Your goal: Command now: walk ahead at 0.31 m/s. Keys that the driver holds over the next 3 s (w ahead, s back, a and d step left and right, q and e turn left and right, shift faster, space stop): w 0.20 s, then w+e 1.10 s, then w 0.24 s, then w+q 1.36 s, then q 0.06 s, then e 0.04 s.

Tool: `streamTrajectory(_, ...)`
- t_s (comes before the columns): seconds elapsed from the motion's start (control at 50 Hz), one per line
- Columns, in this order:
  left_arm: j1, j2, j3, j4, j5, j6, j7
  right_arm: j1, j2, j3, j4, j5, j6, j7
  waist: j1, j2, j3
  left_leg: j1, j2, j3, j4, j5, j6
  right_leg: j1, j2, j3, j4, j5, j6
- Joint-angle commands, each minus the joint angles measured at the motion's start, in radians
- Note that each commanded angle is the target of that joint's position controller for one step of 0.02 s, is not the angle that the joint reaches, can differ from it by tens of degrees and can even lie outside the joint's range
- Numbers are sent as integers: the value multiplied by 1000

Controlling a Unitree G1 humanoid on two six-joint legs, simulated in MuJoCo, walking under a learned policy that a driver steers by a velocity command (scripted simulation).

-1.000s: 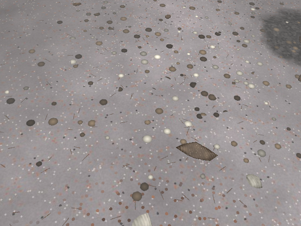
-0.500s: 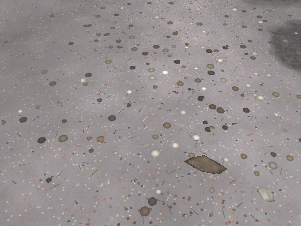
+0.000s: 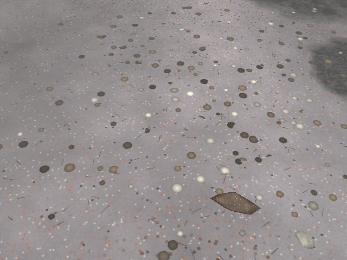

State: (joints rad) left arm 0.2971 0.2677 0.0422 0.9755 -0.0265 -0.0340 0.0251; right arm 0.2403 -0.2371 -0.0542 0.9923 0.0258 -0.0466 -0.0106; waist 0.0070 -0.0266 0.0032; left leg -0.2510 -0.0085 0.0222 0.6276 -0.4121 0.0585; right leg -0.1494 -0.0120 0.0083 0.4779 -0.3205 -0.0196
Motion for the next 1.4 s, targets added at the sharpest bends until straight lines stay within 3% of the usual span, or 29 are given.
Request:
streamTrajectory(0.02,-139,153,31,-85,-11,-14,-4,99,-75,-26,25,-6,-32,11,-92,-70,68,227,-27,39,-181,178,2,-251,-142,173,-183,-189,-118)
streamTrajectory(0.04,-152,103,15,-94,-3,-18,-8,190,-97,-35,53,-8,-30,10,-121,23,33,339,46,-82,-234,125,17,-330,-82,90,-9,-116,-79)
streamTrajectory(0.06,-163,32,-5,-128,9,-31,-13,297,-197,-57,65,-3,-32,5,-139,281,-7,454,262,-457,-394,-66,121,-502,36,-52,321,-116,-6)
streamTrajectory(0.08,-189,72,7,-151,-9,-47,-10,305,-206,-50,64,-17,-47,17,-139,288,35,421,385,-709,-476,-157,229,-632,48,27,537,-253,-8)
streamTrajectory(0.12,-151,105,15,-133,-31,-67,-23,174,-125,-20,19,-19,-71,21,-66,138,108,390,339,-563,-477,-132,192,-729,-51,85,665,-89,-50)
streamTrajectory(0.18,-179,103,24,-131,2,-76,-40,153,-85,3,8,-22,-62,25,-49,110,94,360,255,-333,-496,206,117,-680,-107,47,570,98,-40)
streamTrajectory(0.3,-351,16,-9,-198,0,-52,-59,204,-132,5,17,-36,-47,-9,-87,107,124,217,184,-70,-548,442,99,-548,-62,-46,248,331,15)
streamTrajectory(0.4,-441,38,-12,-254,-7,-50,-84,233,-147,-2,32,-22,-48,-9,-80,102,151,296,243,22,-539,538,84,-482,-31,-51,94,371,-48)
streamTrajectory(0.46,-355,90,14,-253,-1,-51,-98,194,-186,-15,6,-30,-29,-16,-1,141,41,402,263,73,-324,1072,50,-341,42,-107,110,259,-107)
streamTrajectory(0.5,-66,175,66,-181,-7,-38,-88,172,-196,-16,-24,-41,-8,-25,143,135,-124,270,222,115,88,1186,1,43,92,-97,86,244,-163)
streamTrajectory(0.52,73,266,94,-169,4,-26,-70,217,-144,2,-65,-54,-22,-19,145,-36,-254,-109,135,122,457,804,-48,433,-125,272,89,135,-275)
streamTrajectory(0.54,70,256,86,-177,-2,-22,-65,259,-45,37,-71,-46,-62,3,89,-198,-395,-385,-68,-21,782,-92,-82,614,-336,818,-131,-86,-423)
streamTrajectory(0.56,46,194,67,-172,7,-28,-62,149,-137,10,-105,-8,-103,18,124,-130,-313,-493,-8,-165,850,-72,-43,546,-303,792,-209,-124,-368)
streamTrajectory(0.58,-11,164,58,-181,13,-38,-60,63,-176,3,-146,19,-122,18,98,-77,-170,-519,40,-142,807,5,-19,392,-270,632,-224,-50,-325)
streamTrajectory(0.6,-85,144,51,-197,17,-51,-65,31,-171,0,-154,8,-128,8,46,42,-74,-478,80,-132,712,69,-18,206,-224,516,-248,79,-303)
streamTrajectory(0.64,-163,117,41,-228,31,-60,-64,61,-167,-13,-157,-22,-103,-6,-29,36,-32,-343,129,-139,590,111,-34,1,-158,395,-282,215,-283)
streamTrajectory(0.72,-114,149,49,-225,17,-59,-39,-20,-132,-12,-220,-50,-66,-15,-33,-2,24,-329,129,-92,360,221,-106,-171,-109,287,-323,280,-288)
streamTrajectory(0.82,-3,181,62,-208,2,-41,-16,-232,-95,7,-296,-37,-77,-4,57,-25,22,-228,41,-68,-35,538,-126,-194,-48,246,-277,220,-206)
streamTrajectory(0.9,53,163,59,-194,-5,-24,-9,-284,-143,-4,-334,-19,-88,14,65,-45,1,-219,23,-119,-145,476,-110,-43,-95,362,-162,169,-188)
streamTrajectory(0.96,38,157,59,-208,6,-13,-5,-185,-184,-22,-319,-15,-104,18,-3,-86,-32,-79,18,-104,-204,351,-56,5,-101,422,-36,238,-159)
streamTrajectory(0.98,36,116,43,-218,12,-16,-10,-72,-219,-37,-301,-28,-110,11,-58,-67,-120,115,72,-136,-205,334,-8,-41,-48,381,116,257,-128)
streamTrajectory(1.0,62,49,20,-237,31,-20,-14,90,-279,-52,-288,-37,-107,3,-109,70,-275,384,259,-316,-183,284,56,-175,32,268,408,56,-85)
streamTrajectory(1.02,191,26,9,-272,-9,-32,-19,149,-335,-69,-247,-39,-87,10,-37,422,-355,633,452,-795,-289,27,210,-530,128,161,689,-300,-37)
streamTrajectory(1.04,162,148,31,-243,-23,-28,-13,102,-216,-45,-280,-26,-82,15,-65,251,-258,566,432,-785,-325,-140,174,-632,35,191,801,-242,-24)
streamTrajectory(1.06,55,190,45,-258,-15,-22,-13,61,-165,-31,-291,-23,-75,11,-90,152,-136,450,383,-606,-331,-68,126,-653,7,164,818,-141,-15)
streamTrajectory(1.08,14,170,45,-267,-5,-17,-10,14,-155,-25,-297,-31,-71,12,-71,82,-71,334,336,-482,-351,85,107,-618,-26,141,799,-67,-2)
streamTrajectory(1.18,-25,80,39,-316,-4,4,-28,-16,-139,-26,-262,-30,-77,13,-23,126,12,157,260,-192,-457,360,121,-566,-99,95,669,48,20)
streamTrajectory(1.3,-155,55,26,-378,3,-5,-54,-3,-194,-45,-236,-27,-65,5,-52,89,33,189,245,13,-480,507,112,-558,-99,44,358,306,24)
streamTrajectory(1.4,-288,44,15,-436,3,-15,-75,91,-229,-52,-181,0,-45,11,-81,80,77,268,286,55,-464,546,101,-497,-56,-7,166,273,-28)
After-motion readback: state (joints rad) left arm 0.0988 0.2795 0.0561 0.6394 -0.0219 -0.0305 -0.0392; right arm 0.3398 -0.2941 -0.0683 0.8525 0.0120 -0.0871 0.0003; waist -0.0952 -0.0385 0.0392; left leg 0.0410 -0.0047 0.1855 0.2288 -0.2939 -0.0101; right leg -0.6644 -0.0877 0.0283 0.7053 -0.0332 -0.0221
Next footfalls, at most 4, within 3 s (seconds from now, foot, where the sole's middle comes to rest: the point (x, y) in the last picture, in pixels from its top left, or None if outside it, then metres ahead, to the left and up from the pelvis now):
0.50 right None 0.40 -0.12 -0.77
0.98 left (176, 217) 0.72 0.00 -0.77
1.50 right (264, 201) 0.80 -0.38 -0.77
2.06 left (250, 136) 1.18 -0.38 -0.77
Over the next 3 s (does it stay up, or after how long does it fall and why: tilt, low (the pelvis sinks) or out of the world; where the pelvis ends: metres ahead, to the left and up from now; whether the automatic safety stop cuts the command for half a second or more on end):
stays up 1.47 -0.53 -0.01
